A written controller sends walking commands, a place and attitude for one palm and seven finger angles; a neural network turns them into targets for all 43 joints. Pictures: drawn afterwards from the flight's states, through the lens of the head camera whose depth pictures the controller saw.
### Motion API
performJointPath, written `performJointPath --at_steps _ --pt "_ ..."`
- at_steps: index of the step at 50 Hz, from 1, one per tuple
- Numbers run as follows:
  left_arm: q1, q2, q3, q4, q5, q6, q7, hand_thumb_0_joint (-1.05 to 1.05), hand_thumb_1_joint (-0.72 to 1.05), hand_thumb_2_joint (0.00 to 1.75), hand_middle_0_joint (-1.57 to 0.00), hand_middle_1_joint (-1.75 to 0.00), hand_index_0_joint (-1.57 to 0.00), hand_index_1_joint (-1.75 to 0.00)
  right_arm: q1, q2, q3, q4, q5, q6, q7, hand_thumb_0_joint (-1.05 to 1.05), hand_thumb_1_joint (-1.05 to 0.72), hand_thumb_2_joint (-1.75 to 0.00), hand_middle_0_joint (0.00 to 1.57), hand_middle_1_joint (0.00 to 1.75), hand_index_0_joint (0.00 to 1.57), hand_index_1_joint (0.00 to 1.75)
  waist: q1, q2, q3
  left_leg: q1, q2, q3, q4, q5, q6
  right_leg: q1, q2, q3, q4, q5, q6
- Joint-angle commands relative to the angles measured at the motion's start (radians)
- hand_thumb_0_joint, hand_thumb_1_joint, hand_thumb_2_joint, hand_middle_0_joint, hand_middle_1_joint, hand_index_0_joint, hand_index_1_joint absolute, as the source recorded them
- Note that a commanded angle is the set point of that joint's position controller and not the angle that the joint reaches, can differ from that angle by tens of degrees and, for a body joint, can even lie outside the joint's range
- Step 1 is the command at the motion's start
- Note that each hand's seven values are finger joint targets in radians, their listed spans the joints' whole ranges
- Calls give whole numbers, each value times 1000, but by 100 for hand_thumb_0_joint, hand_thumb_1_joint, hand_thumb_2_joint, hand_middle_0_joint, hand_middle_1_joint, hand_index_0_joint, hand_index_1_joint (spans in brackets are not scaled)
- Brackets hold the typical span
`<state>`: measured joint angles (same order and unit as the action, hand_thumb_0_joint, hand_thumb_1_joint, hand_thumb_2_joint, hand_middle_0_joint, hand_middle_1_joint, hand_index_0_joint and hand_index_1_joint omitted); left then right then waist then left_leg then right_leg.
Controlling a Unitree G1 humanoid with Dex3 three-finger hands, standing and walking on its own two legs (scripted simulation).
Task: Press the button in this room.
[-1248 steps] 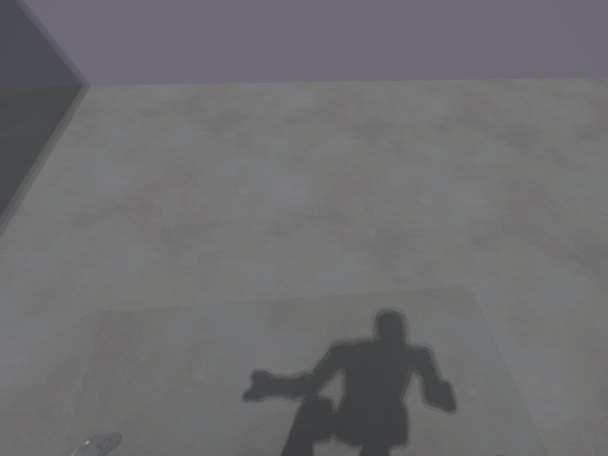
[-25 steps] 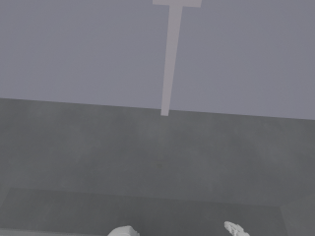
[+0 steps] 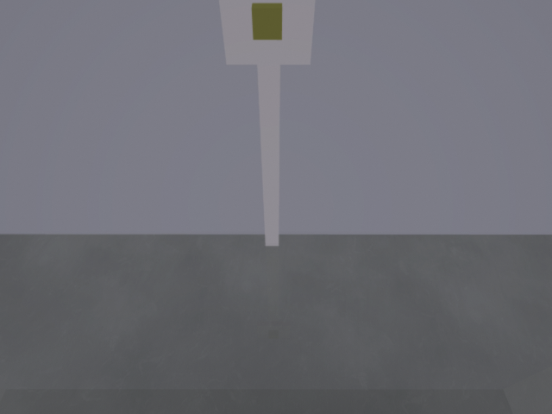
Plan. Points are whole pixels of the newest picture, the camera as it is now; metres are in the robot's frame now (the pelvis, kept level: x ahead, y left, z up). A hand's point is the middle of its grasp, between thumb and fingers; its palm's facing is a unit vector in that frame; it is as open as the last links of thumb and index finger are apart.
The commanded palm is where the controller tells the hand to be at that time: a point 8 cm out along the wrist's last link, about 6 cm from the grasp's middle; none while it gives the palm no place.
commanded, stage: turn or walk to find it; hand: left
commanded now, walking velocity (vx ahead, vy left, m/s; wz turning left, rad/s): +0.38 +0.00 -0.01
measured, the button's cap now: (267, 21) +0.87 +0.05 +0.19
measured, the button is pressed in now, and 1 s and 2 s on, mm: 0 0 0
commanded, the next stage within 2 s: stand and wait in 0.06 s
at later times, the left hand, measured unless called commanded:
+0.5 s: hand out of the picture +0.06 +0.16 -0.17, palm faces +0.05 -0.99 -0.16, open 7.4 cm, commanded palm none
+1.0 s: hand out of the picture +0.15 +0.22 -0.17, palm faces -0.03 -0.98 -0.22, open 7.4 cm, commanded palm none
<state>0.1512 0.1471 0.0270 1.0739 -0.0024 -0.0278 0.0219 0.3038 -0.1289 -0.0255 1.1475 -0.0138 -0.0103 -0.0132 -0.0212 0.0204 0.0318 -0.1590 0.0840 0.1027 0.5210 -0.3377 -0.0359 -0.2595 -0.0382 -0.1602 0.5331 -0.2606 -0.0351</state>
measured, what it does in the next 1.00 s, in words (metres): walks ahead: left foot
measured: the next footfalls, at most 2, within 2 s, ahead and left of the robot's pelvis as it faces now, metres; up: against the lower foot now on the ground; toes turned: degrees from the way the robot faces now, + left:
left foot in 0.52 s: +0.17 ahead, +0.14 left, +0.00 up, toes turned +6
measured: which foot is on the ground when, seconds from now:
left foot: down 0.00-0.24, up 0.26-0.50, down 0.52-1.00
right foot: down 0.00-1.00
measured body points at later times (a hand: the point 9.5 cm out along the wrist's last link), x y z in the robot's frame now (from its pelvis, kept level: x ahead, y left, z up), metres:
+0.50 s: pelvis +0.09 +0.00 +0.00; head +0.12 +0.00 +0.45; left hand +0.06 +0.21 -0.16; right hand +0.12 -0.23 -0.16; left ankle +0.12 +0.13 -0.73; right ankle +0.04 -0.09 -0.73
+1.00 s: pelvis +0.13 +0.04 +0.01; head +0.14 +0.04 +0.46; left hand +0.15 +0.27 -0.15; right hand +0.12 -0.19 -0.15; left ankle +0.13 +0.13 -0.73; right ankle +0.04 -0.09 -0.73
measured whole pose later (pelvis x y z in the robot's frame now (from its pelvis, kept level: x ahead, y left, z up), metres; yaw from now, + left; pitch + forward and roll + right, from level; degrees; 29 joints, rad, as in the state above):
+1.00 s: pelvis +0.13 +0.04 +0.01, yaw -3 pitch -1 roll +1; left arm 0.26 0.18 0.00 1.12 0.01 -0.01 0.05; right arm 0.25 -0.15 -0.01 1.15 0.00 -0.02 -0.04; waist -0.01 -0.02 0.04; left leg -0.16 0.02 0.16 0.42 -0.24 0.02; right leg -0.03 -0.08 -0.12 0.38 -0.32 0.04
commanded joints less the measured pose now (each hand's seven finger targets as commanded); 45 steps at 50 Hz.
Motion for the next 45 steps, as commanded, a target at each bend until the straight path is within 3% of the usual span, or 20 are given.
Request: performJointPath --at_steps 1,3,4,5,8,9,10,11,12,13,15,17,23,25,26,27,29,31,39,45 --pt "54 132 38 -31 12 3 -16 0 90 90 -20 -30 -20 -30 123 -84 -22 -7 -11 -17 2 0 -90 -90 20 30 20 30 7 13 43 -13 46 -45 -102 -76 42 -65 -112 157 -172 -237 -21" --pt "27 98 37 -55 16 1 -25 0 90 90 -20 -30 -20 -30 152 -114 -35 -9 -13 -20 1 0 -90 -90 20 30 20 30 -15 171 99 -6 145 -188 -242 -208 93 -154 -37 65 -7 -209 14" --pt "0 69 27 -67 18 -4 -29 0 90 90 -20 -30 -20 -30 167 -135 -40 -2 -11 -24 -4 0 -90 -90 20 30 20 30 -24 235 137 24 207 -261 -303 -164 128 -213 -5 7 102 -104 27" --pt "-21 56 21 -76 22 -10 -30 0 90 90 -20 -30 -20 -30 176 -133 -42 4 -11 -29 -11 0 -90 -90 20 30 20 30 -29 242 146 85 230 -271 -291 35 156 -273 -7 10 162 -110 31" --pt "6 47 15 -57 14 -18 -32 0 90 90 -20 -30 -20 -30 172 -120 -28 14 -13 -34 -22 0 -90 -90 20 30 20 30 -12 174 109 154 209 -154 -148 595 155 -206 -20 9 82 -149 31" --pt "64 54 20 -36 13 -20 -32 0 90 90 -20 -30 -20 -30 143 -124 -25 4 -9 -33 -24 0 -90 -90 20 30 20 30 19 133 80 99 166 -85 -70 654 116 -66 -18 -1 -23 -37 25" --pt "191 82 28 4 14 -25 -27 0 90 90 -20 -30 -20 -30 109 -119 -23 -18 0 -36 -25 0 -90 -90 20 30 20 30 72 38 3 -8 108 -20 67 647 77 151 -47 51 -65 237 10" --pt "330 154 41 51 19 -32 -10 0 90 90 -20 -30 -20 -30 80 -83 -16 -50 11 -45 -24 0 -90 -90 20 30 20 30 111 -158 -87 -194 32 44 225 417 29 367 -209 240 -73 617 -40" --pt "399 183 42 86 9 -32 -2 0 90 90 -20 -30 -20 -30 27 -71 -12 -71 12 -38 -20 0 -90 -90 20 30 20 30 126 -256 -62 -278 -32 43 364 -175 3 394 -357 333 -127 961 -127" --pt "370 171 32 87 7 -33 5 0 90 90 -20 -30 -20 -30 2 -71 -13 -75 11 -19 -25 0 -90 -90 20 30 20 30 112 -275 -26 -287 1 -45 429 -264 0 336 -356 337 -126 1068 -160" --pt "278 125 17 66 17 -20 16 0 90 90 -20 -30 -20 -30 -22 -38 -9 -64 13 -10 -24 0 -90 -90 20 30 20 30 83 -159 40 -297 20 -71 417 -222 0 249 -334 262 -141 954 -160" --pt "217 117 15 48 22 -15 20 0 90 90 -20 -30 -20 -30 -8 -17 -6 -49 14 -2 -15 0 -90 -90 20 30 20 30 52 -113 30 -239 14 -52 314 -173 1 209 -286 195 -164 796 -128" --pt "151 103 0 47 10 -9 13 0 90 90 -20 -30 -20 -30 10 -28 0 -22 7 -1 -7 0 -90 -90 20 30 20 30 3 -169 -6 1 -17 -6 5 185 -5 49 -169 95 -167 392 -45" --pt "162 71 -8 52 8 -4 11 0 90 90 -20 -30 -20 -30 21 -84 -8 -13 4 -15 -11 0 -90 -90 20 30 20 30 -5 -60 1 125 48 -68 -84 390 14 -55 -120 89 -128 205 9" --pt "188 55 -7 51 9 0 13 0 90 90 -20 -30 -20 -30 25 -120 -14 -13 2 -20 -14 0 -90 -90 20 30 20 30 5 22 -17 106 101 -104 -90 452 40 -15 -90 81 -128 111 35" --pt "208 52 -8 54 14 6 16 0 90 90 -20 -30 -20 -30 6 -133 -15 -17 5 -15 -15 0 -90 -90 20 30 20 30 15 22 25 44 120 -111 -99 391 55 10 -77 84 -155 26 44" --pt "216 54 -9 68 14 13 14 0 90 90 -20 -30 -20 -30 -45 -115 -6 -23 9 -15 -20 0 -90 -90 20 30 20 30 23 99 67 0 101 -108 -135 373 62 48 -91 85 -174 63 54" --pt "232 61 -14 71 12 11 15 0 90 90 -20 -30 -20 -30 -48 -106 -1 -27 10 -16 -24 0 -90 -90 20 30 20 30 25 101 60 17 81 -86 -131 430 56 79 -97 92 -188 118 50" --pt "232 78 -14 57 14 4 22 0 90 90 -20 -30 -20 -30 -22 -114 -6 -30 7 -21 -29 0 -90 -90 20 30 20 30 18 -4 -28 104 72 -74 -114 559 58 134 -108 81 -188 256 47" --pt "221 91 -13 45 13 10 24 0 90 90 -20 -30 -20 -30 -10 -121 -4 -26 6 -21 -28 0 -90 -90 20 30 20 30 24 -15 6 82 67 -71 -142 553 60 144 -110 81 -186 239 47"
